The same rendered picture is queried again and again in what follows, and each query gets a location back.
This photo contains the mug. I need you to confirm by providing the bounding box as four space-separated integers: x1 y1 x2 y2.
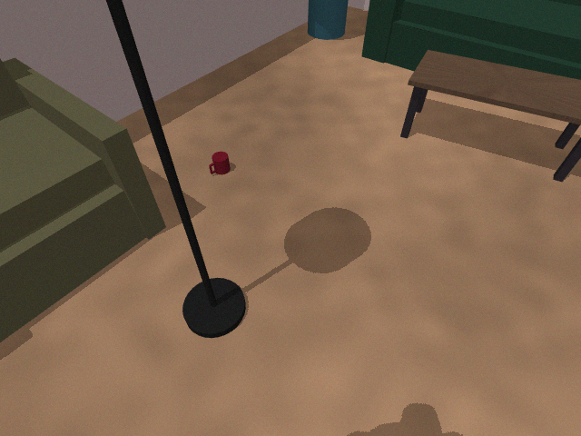
209 152 231 174

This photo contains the floor lamp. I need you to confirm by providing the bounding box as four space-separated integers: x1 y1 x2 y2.
106 0 246 338

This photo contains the armchair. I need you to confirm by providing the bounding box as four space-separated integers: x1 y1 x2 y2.
0 58 166 342

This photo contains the coffee table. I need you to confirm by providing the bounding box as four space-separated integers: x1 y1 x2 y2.
400 50 581 182

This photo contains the sofa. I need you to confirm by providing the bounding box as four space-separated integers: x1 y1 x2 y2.
362 0 581 80

